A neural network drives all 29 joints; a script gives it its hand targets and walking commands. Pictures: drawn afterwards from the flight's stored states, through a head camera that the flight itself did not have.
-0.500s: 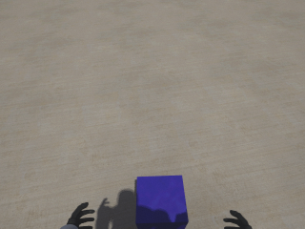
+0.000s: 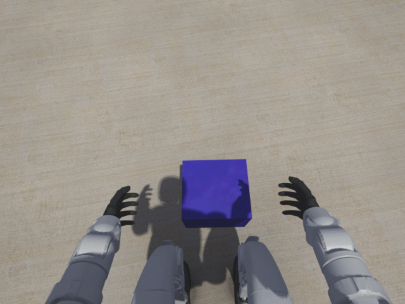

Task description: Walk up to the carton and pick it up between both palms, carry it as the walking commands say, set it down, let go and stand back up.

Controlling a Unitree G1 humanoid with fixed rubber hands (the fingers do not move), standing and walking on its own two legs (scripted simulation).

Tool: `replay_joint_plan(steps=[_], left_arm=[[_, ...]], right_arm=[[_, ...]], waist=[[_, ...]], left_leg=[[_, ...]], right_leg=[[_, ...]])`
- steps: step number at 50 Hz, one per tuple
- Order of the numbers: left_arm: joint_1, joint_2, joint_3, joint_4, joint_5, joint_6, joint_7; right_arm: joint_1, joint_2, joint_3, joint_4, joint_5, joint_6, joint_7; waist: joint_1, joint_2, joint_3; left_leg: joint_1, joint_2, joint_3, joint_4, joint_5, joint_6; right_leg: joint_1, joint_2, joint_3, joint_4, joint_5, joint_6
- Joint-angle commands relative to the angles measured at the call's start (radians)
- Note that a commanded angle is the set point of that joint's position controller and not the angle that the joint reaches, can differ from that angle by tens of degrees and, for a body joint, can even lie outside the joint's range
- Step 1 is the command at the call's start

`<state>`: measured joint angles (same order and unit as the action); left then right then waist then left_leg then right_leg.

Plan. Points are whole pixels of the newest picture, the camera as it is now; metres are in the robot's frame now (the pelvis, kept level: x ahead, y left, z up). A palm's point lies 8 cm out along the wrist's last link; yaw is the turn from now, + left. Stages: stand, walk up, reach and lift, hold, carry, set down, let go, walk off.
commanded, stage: reach and lift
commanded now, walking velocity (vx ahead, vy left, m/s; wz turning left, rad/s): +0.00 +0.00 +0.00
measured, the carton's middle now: (214, 195) +0.47 -0.02 -0.57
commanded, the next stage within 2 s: none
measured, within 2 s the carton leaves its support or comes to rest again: neither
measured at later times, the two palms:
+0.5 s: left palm (139, 165) +0.43 +0.19 -0.15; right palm (289, 153) +0.47 -0.20 -0.14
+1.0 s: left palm (143, 176) +0.43 +0.20 -0.23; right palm (284, 163) +0.47 -0.21 -0.22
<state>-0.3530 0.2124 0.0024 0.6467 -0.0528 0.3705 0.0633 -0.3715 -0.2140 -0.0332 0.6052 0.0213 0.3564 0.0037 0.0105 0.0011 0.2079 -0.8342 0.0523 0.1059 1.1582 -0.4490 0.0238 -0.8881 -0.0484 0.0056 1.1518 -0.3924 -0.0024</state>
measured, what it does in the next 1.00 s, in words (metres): lowers itself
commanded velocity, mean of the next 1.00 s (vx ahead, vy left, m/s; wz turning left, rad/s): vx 0.00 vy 0.00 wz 0.00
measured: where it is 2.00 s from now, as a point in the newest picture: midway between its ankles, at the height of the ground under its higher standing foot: (212, 296)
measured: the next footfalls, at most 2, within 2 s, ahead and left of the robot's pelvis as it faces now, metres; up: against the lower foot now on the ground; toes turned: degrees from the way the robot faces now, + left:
none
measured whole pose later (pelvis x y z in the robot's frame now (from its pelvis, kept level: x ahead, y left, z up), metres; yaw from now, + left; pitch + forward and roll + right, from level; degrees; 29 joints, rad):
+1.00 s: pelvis -0.03 -0.01 -0.10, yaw +2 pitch +32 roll +3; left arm -1.01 0.26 0.16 0.88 -0.14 0.10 0.12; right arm -1.07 -0.35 -0.17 0.89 0.09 0.08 -0.03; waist 0.00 -0.01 0.22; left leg -1.59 0.05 0.10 1.48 -0.44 0.02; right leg -1.65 -0.05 0.03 1.48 -0.39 0.00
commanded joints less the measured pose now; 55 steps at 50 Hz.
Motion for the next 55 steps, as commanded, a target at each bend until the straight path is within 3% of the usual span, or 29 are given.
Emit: replay_joint_plan(steps=[1,8,9,11,12,13,14,17,20,21,23,25,29,32,34,35,36,37,38,39,40,43,45,46,47,50,51,52,55], left_arm=[[-0.491,0.074,0.166,-0.069,-0.009,0.032,0.033],[-0.760,0.130,0.244,-0.024,-0.012,-0.043,0.042],[-0.763,0.135,0.242,0.013,-0.020,-0.053,0.038],[-0.755,0.133,0.255,0.059,-0.008,-0.079,0.040],[-0.816,0.138,0.262,0.043,-0.023,-0.104,0.035],[-0.782,0.144,0.263,0.114,-0.030,-0.121,0.029],[-0.804,0.168,0.280,0.121,-0.026,-0.137,0.027],[-0.886,0.202,0.305,0.103,-0.041,-0.203,0.034],[-0.894,0.231,0.314,0.017,-0.057,-0.252,0.059],[-0.859,0.258,0.328,0.004,-0.055,-0.264,0.065],[-0.864,0.260,0.302,-0.026,-0.079,-0.279,0.068],[-0.882,0.272,0.281,-0.035,-0.092,-0.284,0.070],[-0.871,0.286,0.310,-0.034,-0.098,-0.306,0.061],[-0.854,0.264,0.294,-0.042,-0.103,-0.315,0.058],[-0.835,0.239,0.295,0.002,-0.098,-0.312,0.057],[-0.854,0.234,0.292,-0.041,-0.085,-0.318,0.055],[-0.844,0.243,0.295,0.010,-0.088,-0.310,0.051],[-0.847,0.247,0.294,-0.018,-0.083,-0.316,0.050],[-0.869,0.259,0.300,-0.027,-0.091,-0.311,0.052],[-0.881,0.254,0.289,-0.011,-0.087,-0.308,0.050],[-0.898,0.248,0.288,0.038,-0.086,-0.309,0.053],[-0.984,0.260,0.283,0.044,-0.075,-0.305,0.051],[-1.039,0.260,0.268,0.111,-0.080,-0.296,0.051],[-1.049,0.277,0.288,0.089,-0.064,-0.297,0.057],[-1.080,0.275,0.280,0.125,-0.075,-0.294,0.059],[-1.157,0.318,0.262,0.167,-0.081,-0.270,0.067],[-1.187,0.296,0.241,0.153,-0.092,-0.259,0.071],[-1.212,0.318,0.236,0.106,-0.109,-0.255,0.079],[-1.243,0.376,0.242,0.168,-0.111,-0.237,0.090]], right_arm=[[-0.481,-0.283,-0.218,0.045,-0.046,0.019,-0.029],[-0.717,-0.228,-0.218,0.116,-0.012,-0.047,-0.037],[-0.724,-0.215,-0.204,0.130,-0.005,-0.056,-0.042],[-0.721,-0.221,-0.217,0.194,0.001,-0.080,-0.041],[-0.800,-0.232,-0.212,0.155,0.012,-0.104,-0.044],[-0.808,-0.244,-0.220,0.165,0.002,-0.116,-0.054],[-0.816,-0.223,-0.204,0.153,0.013,-0.128,-0.054],[-0.909,-0.271,-0.231,0.114,0.016,-0.188,-0.070],[-0.904,-0.324,-0.257,0.085,0.034,-0.230,-0.083],[-0.886,-0.327,-0.240,0.064,0.041,-0.239,-0.089],[-0.903,-0.316,-0.227,0.058,0.068,-0.256,-0.086],[-0.911,-0.332,-0.242,0.074,0.076,-0.267,-0.084],[-0.918,-0.327,-0.234,0.061,0.070,-0.290,-0.075],[-0.901,-0.317,-0.246,0.061,0.094,-0.305,-0.058],[-0.908,-0.334,-0.269,0.093,0.077,-0.310,-0.046],[-0.893,-0.325,-0.272,0.099,0.089,-0.315,-0.041],[-0.874,-0.341,-0.289,0.132,0.070,-0.311,-0.038],[-0.892,-0.341,-0.289,0.105,0.068,-0.316,-0.035],[-0.902,-0.357,-0.297,0.096,0.056,-0.315,-0.033],[-0.918,-0.354,-0.286,0.100,0.069,-0.314,-0.030],[-0.924,-0.368,-0.300,0.170,0.059,-0.316,-0.031],[-0.993,-0.369,-0.300,0.189,0.047,-0.311,-0.028],[-1.015,-0.352,-0.288,0.277,0.043,-0.301,-0.027],[-1.048,-0.370,-0.276,0.249,0.051,-0.302,-0.026],[-1.069,-0.377,-0.276,0.278,0.051,-0.301,-0.031],[-1.189,-0.398,-0.246,0.288,0.090,-0.277,-0.047],[-1.193,-0.421,-0.259,0.324,0.091,-0.275,-0.050],[-1.222,-0.452,-0.264,0.275,0.094,-0.276,-0.053],[-1.273,-0.465,-0.231,0.312,0.108,-0.255,-0.073]], waist=[[-0.067,-0.015,-0.537],[-0.018,-0.018,-0.631],[-0.021,-0.047,-0.680],[-0.027,-0.025,-0.698],[-0.023,-0.025,-0.739],[-0.032,-0.063,-0.753],[-0.002,-0.059,-0.776],[0.000,-0.073,-0.927],[-0.023,-0.035,-1.178],[-0.017,-0.074,-1.303],[-0.028,-0.073,-1.356],[-0.048,-0.061,-1.408],[-0.037,-0.115,-1.451],[-0.035,-0.069,-1.508],[-0.038,-0.076,-1.468],[-0.030,-0.018,-1.476],[-0.049,-0.010,-1.451],[-0.034,-0.015,-1.464],[-0.052,-0.028,-1.444],[-0.031,-0.017,-1.420],[-0.043,0.002,-1.286],[-0.037,-0.018,-1.212],[-0.046,-0.021,-1.073],[-0.024,-0.028,-1.091],[-0.038,-0.033,-1.038],[-0.010,-0.024,-1.075],[-0.044,-0.005,-1.092],[-0.063,-0.017,-1.211],[-0.040,-0.051,-1.184]], left_leg=[[-0.047,-0.062,-0.158,-0.239,-0.125,-0.021],[-0.156,-0.073,-0.126,-0.164,-0.044,-0.016],[-0.163,-0.072,-0.118,-0.149,-0.040,-0.011],[-0.206,-0.075,-0.118,-0.137,0.014,-0.025],[-0.211,-0.081,-0.110,-0.112,0.023,-0.025],[-0.241,-0.083,-0.107,-0.108,0.036,-0.024],[-0.258,-0.085,-0.107,-0.098,0.058,-0.022],[-0.288,-0.100,-0.111,-0.067,0.142,-0.024],[-0.222,-0.121,-0.123,-0.042,0.352,-0.030],[-0.229,-0.131,-0.115,-0.038,0.421,-0.029],[-0.251,-0.139,-0.123,-0.019,0.496,-0.021],[-0.248,-0.137,-0.136,-0.021,0.548,-0.017],[-0.360,-0.150,-0.146,0.019,0.572,-0.013],[-0.326,-0.146,-0.145,0.040,0.627,-0.019],[-0.338,-0.147,-0.150,0.054,0.625,-0.021],[-0.299,-0.141,-0.153,0.052,0.628,-0.025],[-0.312,-0.146,-0.151,0.080,0.585,-0.030],[-0.282,-0.145,-0.152,0.075,0.587,-0.031],[-0.264,-0.144,-0.162,0.083,0.596,-0.029],[-0.273,-0.143,-0.164,0.086,0.570,-0.032],[-0.391,-0.137,-0.152,0.107,0.456,-0.037],[-0.453,-0.135,-0.139,0.151,0.289,-0.042],[-0.517,-0.125,-0.136,0.174,0.148,-0.042],[-0.546,-0.125,-0.124,0.198,0.137,-0.044],[-0.584,-0.124,-0.131,0.206,0.083,-0.040],[-0.611,-0.120,-0.113,0.241,-0.051,-0.031],[-0.620,-0.117,-0.115,0.267,-0.073,-0.040],[-0.539,-0.122,-0.122,0.284,-0.055,-0.036],[-0.635,-0.118,-0.095,0.323,-0.139,-0.025]], right_leg=[[-0.030,0.069,-0.026,-0.168,-0.158,-0.025],[-0.064,0.074,-0.008,-0.134,-0.104,-0.010],[-0.042,0.079,-0.007,-0.130,-0.099,-0.004],[-0.081,0.080,-0.006,-0.110,-0.030,-0.005],[-0.081,0.086,0.002,-0.109,-0.029,-0.003],[-0.070,0.092,-0.002,-0.107,-0.010,0.004],[-0.076,0.093,0.006,-0.103,0.021,0.007],[-0.052,0.105,0.018,-0.065,0.134,0.005],[0.032,0.122,0.018,-0.018,0.407,-0.004],[0.139,0.118,0.024,-0.003,0.529,-0.002],[0.156,0.117,0.032,0.037,0.644,-0.005],[0.162,0.112,0.029,0.054,0.705,-0.006],[0.219,0.102,0.054,0.103,0.797,-0.015],[0.182,0.103,0.056,0.122,0.826,-0.023],[0.108,0.107,0.039,0.132,0.779,-0.022],[0.054,0.107,0.040,0.126,0.744,-0.028],[0.012,0.107,0.035,0.139,0.692,-0.029],[0.007,0.108,0.028,0.139,0.665,-0.029],[-0.026,0.106,0.024,0.137,0.645,-0.031],[-0.051,0.109,0.019,0.153,0.604,-0.031],[-0.144,0.107,0.028,0.167,0.502,-0.036],[-0.241,0.101,0.010,0.195,0.299,-0.032],[-0.387,0.095,-0.001,0.214,0.126,-0.025],[-0.393,0.094,-0.001,0.234,0.122,-0.021],[-0.447,0.090,-0.002,0.250,0.072,-0.025],[-0.441,0.090,-0.003,0.287,-0.070,-0.020],[-0.483,0.088,-0.009,0.305,-0.097,-0.024],[-0.424,0.091,-0.021,0.319,-0.073,-0.024],[-0.435,0.093,-0.022,0.351,-0.166,-0.017]])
